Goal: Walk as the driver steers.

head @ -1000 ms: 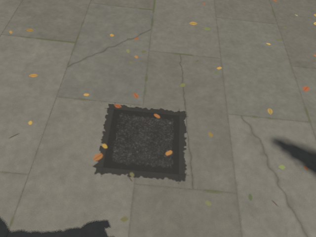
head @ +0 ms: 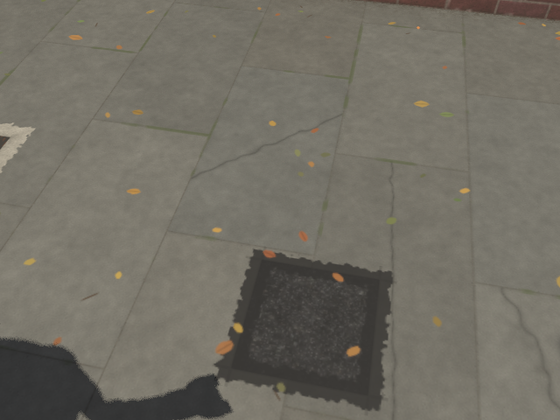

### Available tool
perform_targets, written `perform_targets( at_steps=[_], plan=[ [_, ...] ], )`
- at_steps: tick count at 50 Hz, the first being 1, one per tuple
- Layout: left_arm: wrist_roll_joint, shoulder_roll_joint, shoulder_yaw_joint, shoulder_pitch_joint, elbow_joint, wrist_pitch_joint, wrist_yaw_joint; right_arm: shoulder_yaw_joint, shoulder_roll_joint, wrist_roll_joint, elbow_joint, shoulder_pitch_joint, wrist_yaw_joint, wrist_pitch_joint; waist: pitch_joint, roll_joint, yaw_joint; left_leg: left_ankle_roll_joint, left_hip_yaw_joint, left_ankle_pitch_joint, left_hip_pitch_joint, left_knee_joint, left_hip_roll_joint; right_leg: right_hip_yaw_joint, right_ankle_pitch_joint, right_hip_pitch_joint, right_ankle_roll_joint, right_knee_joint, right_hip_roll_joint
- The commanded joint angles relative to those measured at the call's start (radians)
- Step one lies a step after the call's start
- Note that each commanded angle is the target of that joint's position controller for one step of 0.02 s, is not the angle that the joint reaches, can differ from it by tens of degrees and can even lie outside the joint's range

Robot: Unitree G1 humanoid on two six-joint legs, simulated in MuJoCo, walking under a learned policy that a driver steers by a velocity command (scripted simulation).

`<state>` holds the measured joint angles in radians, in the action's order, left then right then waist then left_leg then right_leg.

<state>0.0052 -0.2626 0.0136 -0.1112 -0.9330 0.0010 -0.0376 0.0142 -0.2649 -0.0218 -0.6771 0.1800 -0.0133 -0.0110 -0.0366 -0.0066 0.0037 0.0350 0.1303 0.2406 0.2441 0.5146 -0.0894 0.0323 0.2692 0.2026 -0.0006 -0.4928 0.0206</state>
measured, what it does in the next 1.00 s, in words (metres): stands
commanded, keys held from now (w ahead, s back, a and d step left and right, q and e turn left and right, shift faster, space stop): no key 1.00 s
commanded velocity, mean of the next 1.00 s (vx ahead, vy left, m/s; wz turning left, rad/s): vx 0.00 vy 0.00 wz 0.00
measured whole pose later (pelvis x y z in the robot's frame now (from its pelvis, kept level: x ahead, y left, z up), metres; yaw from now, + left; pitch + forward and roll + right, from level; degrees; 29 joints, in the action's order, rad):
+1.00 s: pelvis +0.00 -0.02 +0.00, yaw +0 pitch -1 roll +0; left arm 0.00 -0.25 -0.01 -0.17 -1.06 0.00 -0.04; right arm 0.00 -0.26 -0.01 -0.80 0.24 0.02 -0.02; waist -0.03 -0.01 0.01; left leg 0.00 0.13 0.23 0.22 0.47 -0.06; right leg 0.03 0.26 0.19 -0.03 -0.46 0.04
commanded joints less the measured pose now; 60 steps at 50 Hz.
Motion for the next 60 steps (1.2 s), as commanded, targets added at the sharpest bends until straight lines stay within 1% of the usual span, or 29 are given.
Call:
perform_targets(
  at_steps=[1, 13, 15, 18, 28, 43, 60],
  plan=[
    [0.0, -0.119, 0.021, 0.011, 0.033, 0.01, -0.002, 0.028, -0.116, 0.0, 0.074, -0.022, 0.007, -0.015, 0.068, -0.003, 0.004, 0.03, 0.086, -0.142, 0.015, -0.091, 0.104, 0.062, -0.128, -0.044, -0.048, 0.065, -0.072],
    [0.001, -0.118, 0.012, -0.015, -0.017, 0.014, -0.004, 0.019, -0.114, 0.002, 0.06, 0.012, 0.02, -0.016, 0.053, 0.001, 0.003, 0.012, 0.068, -0.075, 0.008, -0.101, 0.097, 0.071, -0.05, -0.009, -0.051, 0.093, -0.069],
    [0.0, -0.118, 0.011, -0.015, -0.024, 0.016, -0.004, 0.018, -0.113, 0.002, 0.057, 0.014, 0.022, -0.016, 0.039, 0.002, 0.003, 0.009, 0.066, -0.061, 0.012, -0.105, 0.096, 0.073, -0.036, 0.001, -0.051, 0.099, -0.068],
    [0.003, -0.118, 0.009, -0.024, -0.034, 0.018, -0.004, 0.017, -0.113, 0.004, 0.048, 0.022, 0.025, -0.017, 0.036, -0.004, 0.004, 0.006, 0.063, -0.072, 0.009, -0.105, 0.095, 0.074, -0.037, 0.003, -0.052, 0.103, -0.066],
    [0.001, -0.115, 0.005, -0.044, -0.062, 0.015, -0.006, 0.015, -0.112, 0.007, 0.018, 0.046, 0.03, -0.021, 0.038, 0.001, 0.008, 0.0, 0.053, -0.112, 0.002, -0.102, 0.093, 0.073, -0.061, -0.007, -0.055, 0.105, -0.061],
    [-0.001, -0.112, 0.001, -0.064, -0.092, 0.01, -0.009, 0.011, -0.112, 0.011, -0.042, 0.064, 0.037, -0.022, 0.032, 0.003, 0.01, -0.007, 0.042, -0.143, -0.011, -0.104, 0.09, 0.07, -0.092, -0.017, -0.057, 0.113, -0.055],
    [-0.003, -0.1, -0.005, -0.101, -0.119, 0.013, -0.009, 0.009, -0.111, 0.016, -0.127, 0.076, 0.043, -0.019, 0.022, 0.003, 0.011, -0.015, 0.038, -0.147, -0.026, -0.12, 0.087, 0.065, -0.108, -0.028, -0.058, 0.132, -0.049]
  ],
)
Velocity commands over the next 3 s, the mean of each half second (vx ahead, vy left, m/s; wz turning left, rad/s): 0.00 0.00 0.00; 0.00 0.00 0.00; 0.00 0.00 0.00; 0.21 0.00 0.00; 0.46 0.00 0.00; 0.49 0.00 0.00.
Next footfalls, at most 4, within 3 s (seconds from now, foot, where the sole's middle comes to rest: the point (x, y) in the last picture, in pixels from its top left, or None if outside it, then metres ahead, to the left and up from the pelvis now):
1.96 left None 0.15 0.14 -0.77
2.46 right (325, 401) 0.56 -0.07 -0.77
3.00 left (230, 294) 0.85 0.17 -0.77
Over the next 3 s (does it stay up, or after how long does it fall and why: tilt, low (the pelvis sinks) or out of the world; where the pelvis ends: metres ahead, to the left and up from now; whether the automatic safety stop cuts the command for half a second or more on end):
stays up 0.68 0.06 -0.01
